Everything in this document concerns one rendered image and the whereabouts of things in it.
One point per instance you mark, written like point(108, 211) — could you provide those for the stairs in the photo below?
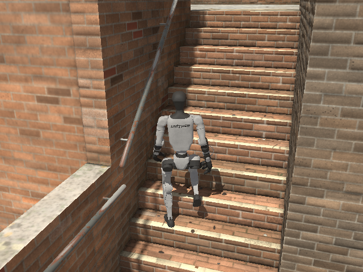
point(238, 70)

